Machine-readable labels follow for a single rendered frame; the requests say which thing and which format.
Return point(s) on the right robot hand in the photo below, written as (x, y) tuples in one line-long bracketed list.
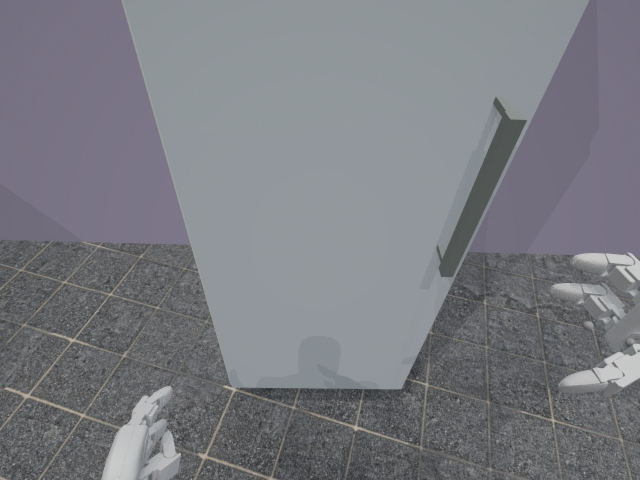
[(623, 367)]

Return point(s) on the fridge door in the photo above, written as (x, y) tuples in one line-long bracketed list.
[(321, 150)]

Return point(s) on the left robot hand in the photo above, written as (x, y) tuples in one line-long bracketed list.
[(133, 444)]

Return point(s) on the handle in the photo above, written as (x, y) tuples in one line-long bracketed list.
[(501, 147)]

